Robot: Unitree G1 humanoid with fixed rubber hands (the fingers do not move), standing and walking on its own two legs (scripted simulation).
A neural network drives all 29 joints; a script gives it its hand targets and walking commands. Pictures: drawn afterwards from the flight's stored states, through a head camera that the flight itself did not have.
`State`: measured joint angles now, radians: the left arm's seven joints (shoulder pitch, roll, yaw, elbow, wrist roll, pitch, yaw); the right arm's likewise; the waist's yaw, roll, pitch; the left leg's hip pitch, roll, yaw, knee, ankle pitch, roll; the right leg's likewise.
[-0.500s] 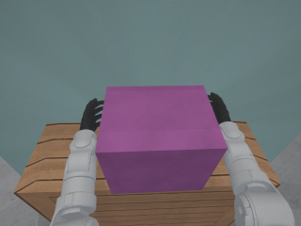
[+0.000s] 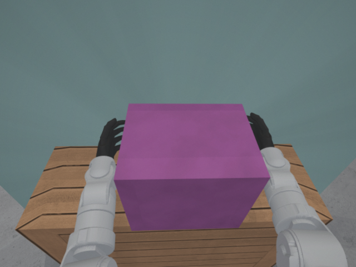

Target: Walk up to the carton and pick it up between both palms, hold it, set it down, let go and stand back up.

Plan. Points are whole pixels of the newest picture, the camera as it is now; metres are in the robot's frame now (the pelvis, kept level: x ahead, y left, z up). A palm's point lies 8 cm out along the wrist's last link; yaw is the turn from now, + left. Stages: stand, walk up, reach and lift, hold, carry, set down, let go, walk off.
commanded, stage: set down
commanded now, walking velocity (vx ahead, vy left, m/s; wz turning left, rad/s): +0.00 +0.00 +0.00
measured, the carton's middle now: (185, 168) +0.36 -0.01 +0.05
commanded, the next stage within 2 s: none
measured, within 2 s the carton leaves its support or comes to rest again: neither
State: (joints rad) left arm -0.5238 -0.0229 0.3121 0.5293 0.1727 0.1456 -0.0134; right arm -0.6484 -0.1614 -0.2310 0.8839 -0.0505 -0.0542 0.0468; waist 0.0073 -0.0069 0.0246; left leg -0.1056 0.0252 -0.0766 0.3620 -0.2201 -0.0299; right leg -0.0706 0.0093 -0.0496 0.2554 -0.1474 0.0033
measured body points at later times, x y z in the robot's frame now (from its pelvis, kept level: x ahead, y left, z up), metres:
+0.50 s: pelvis +0.00 -0.01 +0.00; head +0.02 +0.01 +0.45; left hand +0.37 +0.19 +0.05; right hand +0.41 -0.20 +0.07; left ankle -0.01 +0.13 -0.75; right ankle +0.00 -0.12 -0.75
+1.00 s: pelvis +0.00 -0.01 +0.00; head +0.01 +0.01 +0.45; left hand +0.35 +0.22 +0.06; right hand +0.39 -0.23 +0.07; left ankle -0.01 +0.13 -0.75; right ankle +0.00 -0.12 -0.75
